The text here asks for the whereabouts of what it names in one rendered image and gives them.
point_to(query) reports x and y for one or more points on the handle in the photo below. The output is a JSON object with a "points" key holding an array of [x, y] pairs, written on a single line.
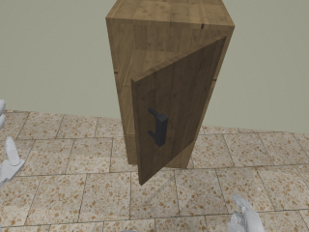
{"points": [[161, 123]]}

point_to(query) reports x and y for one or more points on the cupboard door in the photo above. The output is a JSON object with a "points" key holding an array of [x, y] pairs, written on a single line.
{"points": [[178, 88]]}

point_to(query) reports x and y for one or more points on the left robot hand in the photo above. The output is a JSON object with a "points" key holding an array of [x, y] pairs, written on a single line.
{"points": [[12, 165]]}

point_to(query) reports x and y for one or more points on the right robot hand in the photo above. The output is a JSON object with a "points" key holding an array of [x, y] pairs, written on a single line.
{"points": [[248, 222]]}

